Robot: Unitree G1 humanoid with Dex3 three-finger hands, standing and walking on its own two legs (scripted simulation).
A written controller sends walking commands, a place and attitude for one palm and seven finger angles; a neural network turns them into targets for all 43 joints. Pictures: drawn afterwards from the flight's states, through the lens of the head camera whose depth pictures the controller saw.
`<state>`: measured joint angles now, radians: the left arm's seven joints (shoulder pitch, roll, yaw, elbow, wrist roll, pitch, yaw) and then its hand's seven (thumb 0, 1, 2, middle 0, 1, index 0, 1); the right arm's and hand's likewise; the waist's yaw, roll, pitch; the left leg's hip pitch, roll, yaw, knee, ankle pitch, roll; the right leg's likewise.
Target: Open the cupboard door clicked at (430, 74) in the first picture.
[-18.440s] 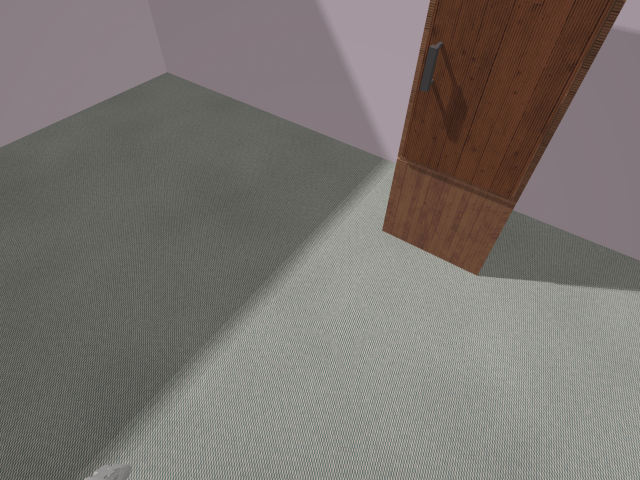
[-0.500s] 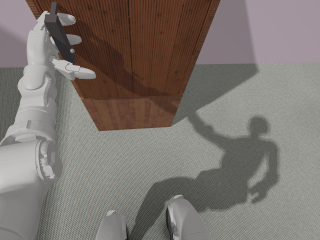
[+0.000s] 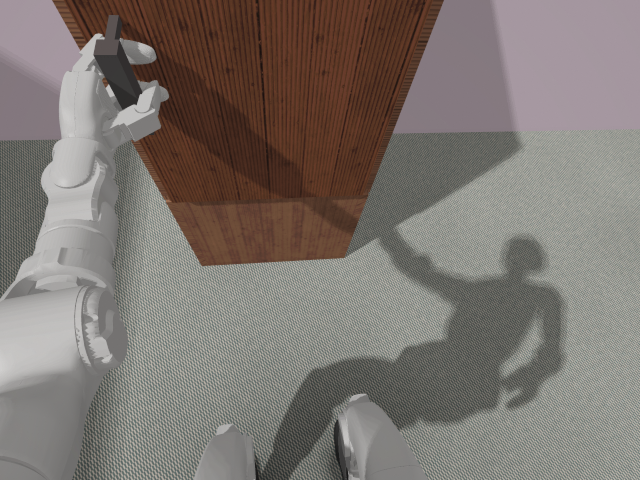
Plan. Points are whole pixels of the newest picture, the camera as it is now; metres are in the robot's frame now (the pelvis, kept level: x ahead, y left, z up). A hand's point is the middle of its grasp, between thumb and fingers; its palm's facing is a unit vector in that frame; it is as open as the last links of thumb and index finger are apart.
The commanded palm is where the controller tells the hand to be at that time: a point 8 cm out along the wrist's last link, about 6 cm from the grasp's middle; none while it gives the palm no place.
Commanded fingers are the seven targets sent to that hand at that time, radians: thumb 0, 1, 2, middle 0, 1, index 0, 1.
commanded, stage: close the thumb around the handle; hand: left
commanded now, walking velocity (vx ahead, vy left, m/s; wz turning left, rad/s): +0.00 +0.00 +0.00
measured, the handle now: (130, 79) +0.59 +0.16 +0.08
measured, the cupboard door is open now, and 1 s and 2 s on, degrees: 0 30 41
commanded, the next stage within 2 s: pull the door open along its arc in 0.10 s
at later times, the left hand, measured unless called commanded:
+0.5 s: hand (150, 130) +0.51 +0.13 +0.08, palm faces -0.07 -1.00 -0.01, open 5.7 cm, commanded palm +0.46 +0.19 +0.08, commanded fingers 0.00 0.90 0.90 -0.40 -1.35 -0.40 -1.35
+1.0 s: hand (216, 236) +0.37 +0.07 +0.08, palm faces +0.33 -0.94 +0.02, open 5.9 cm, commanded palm +0.32 +0.12 +0.08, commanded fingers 0.00 0.90 0.90 -0.40 -1.35 -0.40 -1.35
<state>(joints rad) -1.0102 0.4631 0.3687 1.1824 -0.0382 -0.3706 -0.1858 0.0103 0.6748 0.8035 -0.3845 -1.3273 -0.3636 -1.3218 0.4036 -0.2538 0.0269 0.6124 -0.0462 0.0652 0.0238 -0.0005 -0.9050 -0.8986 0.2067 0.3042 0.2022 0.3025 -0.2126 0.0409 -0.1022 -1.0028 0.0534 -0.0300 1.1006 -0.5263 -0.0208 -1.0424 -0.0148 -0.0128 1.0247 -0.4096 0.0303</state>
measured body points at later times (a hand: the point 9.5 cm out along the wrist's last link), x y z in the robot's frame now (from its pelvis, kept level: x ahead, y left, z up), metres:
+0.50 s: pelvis +0.00 +0.00 +0.01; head +0.14 +0.00 +0.44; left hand +0.51 +0.19 +0.08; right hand +0.00 -0.26 -0.11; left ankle -0.01 +0.13 -0.66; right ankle +0.03 -0.14 -0.66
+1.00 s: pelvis +0.01 -0.01 +0.02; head +0.08 -0.02 +0.47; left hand +0.35 +0.12 +0.08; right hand +0.17 -0.23 -0.09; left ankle -0.01 +0.13 -0.66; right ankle +0.03 -0.14 -0.66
